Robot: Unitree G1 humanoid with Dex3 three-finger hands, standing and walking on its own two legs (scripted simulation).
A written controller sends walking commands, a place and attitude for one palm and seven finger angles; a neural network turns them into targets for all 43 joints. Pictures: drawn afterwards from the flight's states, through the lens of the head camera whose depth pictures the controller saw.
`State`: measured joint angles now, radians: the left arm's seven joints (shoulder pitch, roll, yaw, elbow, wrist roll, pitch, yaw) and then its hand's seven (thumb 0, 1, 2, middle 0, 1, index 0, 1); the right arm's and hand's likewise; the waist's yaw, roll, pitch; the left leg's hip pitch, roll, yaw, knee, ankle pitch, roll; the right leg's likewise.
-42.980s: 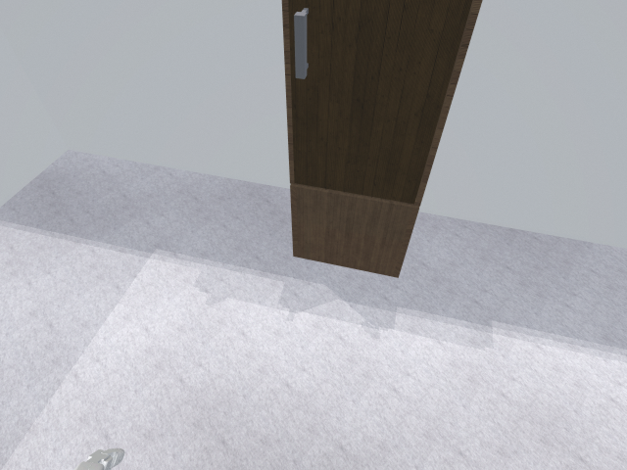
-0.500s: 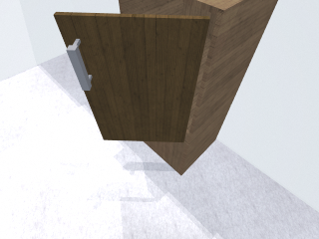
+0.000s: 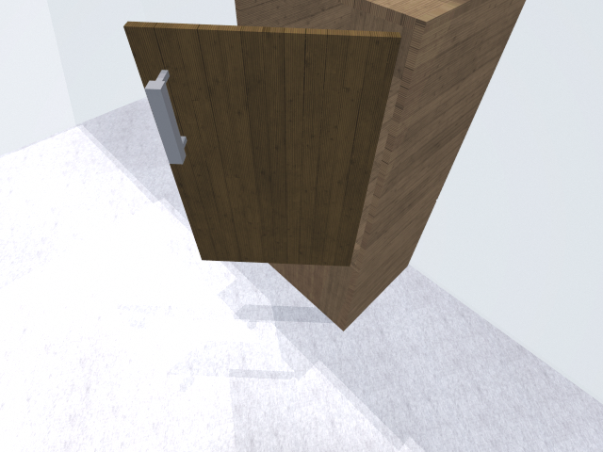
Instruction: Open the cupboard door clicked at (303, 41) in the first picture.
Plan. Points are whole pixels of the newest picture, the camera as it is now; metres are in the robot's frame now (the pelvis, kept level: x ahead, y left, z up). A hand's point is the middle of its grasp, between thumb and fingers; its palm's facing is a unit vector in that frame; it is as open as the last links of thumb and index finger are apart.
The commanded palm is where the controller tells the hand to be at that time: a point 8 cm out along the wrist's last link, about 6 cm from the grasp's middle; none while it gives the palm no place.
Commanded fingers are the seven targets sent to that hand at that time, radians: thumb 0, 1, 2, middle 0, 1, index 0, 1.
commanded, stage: raise the hand with hooked fingers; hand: left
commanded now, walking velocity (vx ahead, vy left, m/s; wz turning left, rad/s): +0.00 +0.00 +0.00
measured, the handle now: (170, 118) +0.58 +0.26 +0.12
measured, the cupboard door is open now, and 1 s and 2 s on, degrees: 43 43 43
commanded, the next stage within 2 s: none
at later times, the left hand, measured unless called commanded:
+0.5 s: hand (134, 429) +0.15 +0.21 -0.01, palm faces +0.14 -0.99 -0.06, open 9.3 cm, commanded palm +0.14 +0.26 +0.00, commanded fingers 0.00 0.25 0.62 -0.25 -0.72 -0.25 -0.72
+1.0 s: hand (105, 352) +0.21 +0.24 +0.05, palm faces +0.05 -1.00 -0.05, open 12.3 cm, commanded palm +0.18 +0.29 +0.07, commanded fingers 0.00 -0.34 0.37 -0.29 -1.10 -0.29 -1.10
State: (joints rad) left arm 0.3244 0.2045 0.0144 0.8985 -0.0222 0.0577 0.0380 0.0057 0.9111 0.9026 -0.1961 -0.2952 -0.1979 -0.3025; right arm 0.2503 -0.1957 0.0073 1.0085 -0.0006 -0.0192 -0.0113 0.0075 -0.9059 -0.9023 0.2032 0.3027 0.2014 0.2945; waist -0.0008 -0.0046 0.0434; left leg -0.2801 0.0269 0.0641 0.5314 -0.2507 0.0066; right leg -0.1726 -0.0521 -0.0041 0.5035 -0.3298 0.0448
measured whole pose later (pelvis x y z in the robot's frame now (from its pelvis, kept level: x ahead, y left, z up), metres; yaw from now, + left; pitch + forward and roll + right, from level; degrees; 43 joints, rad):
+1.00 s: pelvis -0.02 -0.01 -0.03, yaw +2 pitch +6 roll -2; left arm 0.20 0.35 0.36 0.10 -0.37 -0.22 -0.42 0.00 -0.11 0.47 -0.27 -0.95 -0.27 -0.95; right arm 0.29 -0.27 0.01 0.60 0.05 -0.26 -0.10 0.02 -0.90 -0.90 0.20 0.30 0.20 0.29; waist 0.00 0.02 -0.07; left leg -0.60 0.05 0.00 0.84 -0.35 -0.01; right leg -0.47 -0.03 -0.05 0.80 -0.44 0.03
